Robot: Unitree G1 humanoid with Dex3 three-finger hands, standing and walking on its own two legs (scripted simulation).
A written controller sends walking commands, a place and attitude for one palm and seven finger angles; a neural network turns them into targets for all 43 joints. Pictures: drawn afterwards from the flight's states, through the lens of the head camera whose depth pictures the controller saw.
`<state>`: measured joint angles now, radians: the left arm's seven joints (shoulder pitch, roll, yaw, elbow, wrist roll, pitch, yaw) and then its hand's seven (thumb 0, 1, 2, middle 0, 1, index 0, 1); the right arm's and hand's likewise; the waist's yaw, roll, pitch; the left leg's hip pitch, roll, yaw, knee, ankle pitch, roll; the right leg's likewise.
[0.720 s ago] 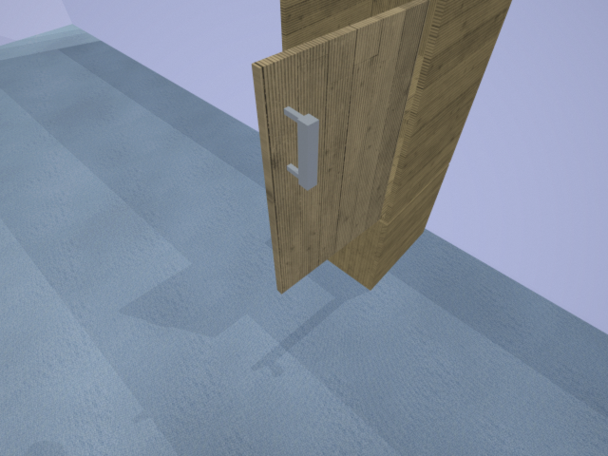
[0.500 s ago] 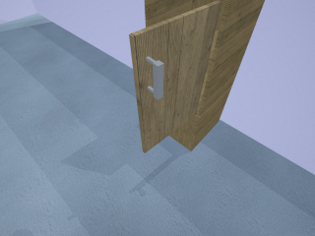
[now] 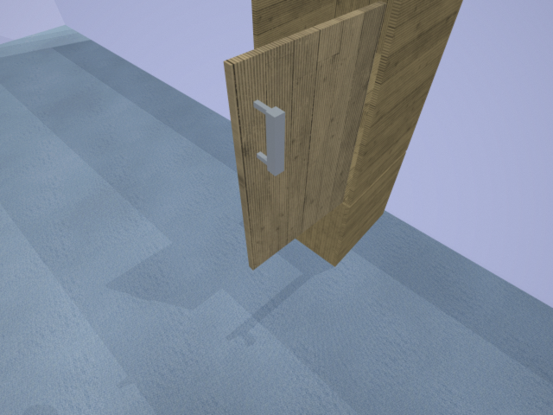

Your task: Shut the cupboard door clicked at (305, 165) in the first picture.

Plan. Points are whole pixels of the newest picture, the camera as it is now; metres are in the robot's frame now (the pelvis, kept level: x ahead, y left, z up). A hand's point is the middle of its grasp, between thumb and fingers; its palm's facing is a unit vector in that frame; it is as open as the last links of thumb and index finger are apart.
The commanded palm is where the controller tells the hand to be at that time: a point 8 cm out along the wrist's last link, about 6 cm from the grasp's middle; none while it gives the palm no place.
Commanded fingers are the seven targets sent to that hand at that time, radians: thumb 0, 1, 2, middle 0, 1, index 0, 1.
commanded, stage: look at it before walking up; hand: left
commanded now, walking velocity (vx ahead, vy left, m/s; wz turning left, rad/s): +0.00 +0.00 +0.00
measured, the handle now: (267, 138) +0.55 +0.05 +0.10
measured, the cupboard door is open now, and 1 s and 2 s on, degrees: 84 84 84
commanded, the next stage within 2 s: walk to a spot facing it in 0.12 s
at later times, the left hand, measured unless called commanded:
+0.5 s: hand out of the picture +0.00 +0.18 -0.18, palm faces -0.01 -0.98 -0.20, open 7.4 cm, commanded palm none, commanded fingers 0.00 0.90 0.90 -0.20 -0.30 -0.20 -0.30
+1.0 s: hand out of the picture +0.10 +0.16 -0.17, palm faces -0.30 -0.91 -0.28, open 7.4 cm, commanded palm none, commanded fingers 0.00 0.90 0.90 -0.20 -0.30 -0.20 -0.30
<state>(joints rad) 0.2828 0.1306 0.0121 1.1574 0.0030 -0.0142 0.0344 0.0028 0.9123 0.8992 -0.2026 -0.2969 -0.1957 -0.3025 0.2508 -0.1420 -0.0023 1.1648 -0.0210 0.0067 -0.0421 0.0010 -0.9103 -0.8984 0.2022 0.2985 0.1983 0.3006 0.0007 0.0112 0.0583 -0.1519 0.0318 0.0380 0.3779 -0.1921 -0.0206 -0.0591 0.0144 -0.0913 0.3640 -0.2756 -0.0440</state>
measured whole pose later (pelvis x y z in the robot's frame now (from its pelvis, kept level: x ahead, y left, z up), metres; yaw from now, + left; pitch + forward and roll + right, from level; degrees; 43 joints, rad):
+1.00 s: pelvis -0.02 -0.01 -0.01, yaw -22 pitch +1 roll +2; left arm 0.21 0.20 0.08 0.94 0.03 0.04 0.01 0.00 0.91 0.90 -0.20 -0.30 -0.20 -0.30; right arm 0.07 -0.22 -0.07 0.91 -0.01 0.06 -0.03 0.00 -0.91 -0.90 0.20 0.30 0.20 0.30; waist 0.03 0.00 0.13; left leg -0.44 0.03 0.02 0.99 -0.45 -0.06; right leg -0.28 0.05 0.10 0.54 -0.26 -0.04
